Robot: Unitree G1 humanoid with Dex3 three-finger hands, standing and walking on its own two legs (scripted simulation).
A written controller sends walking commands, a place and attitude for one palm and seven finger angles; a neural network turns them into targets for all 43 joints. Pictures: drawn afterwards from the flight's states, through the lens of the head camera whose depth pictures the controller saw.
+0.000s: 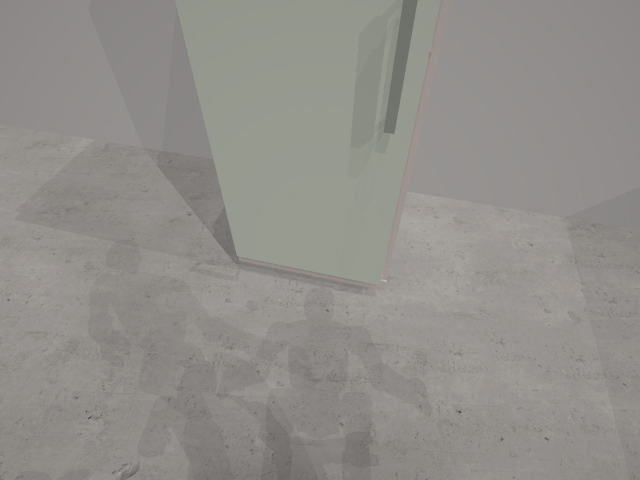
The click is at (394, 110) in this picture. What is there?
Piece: fridge door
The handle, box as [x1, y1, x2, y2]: [383, 0, 417, 133]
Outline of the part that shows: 417,0 403,0 383,132 394,132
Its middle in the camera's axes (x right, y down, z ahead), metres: +0.16 -0.35 +0.79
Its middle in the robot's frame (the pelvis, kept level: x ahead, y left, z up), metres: +0.85 -0.11 +0.13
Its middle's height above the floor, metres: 0.90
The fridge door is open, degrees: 0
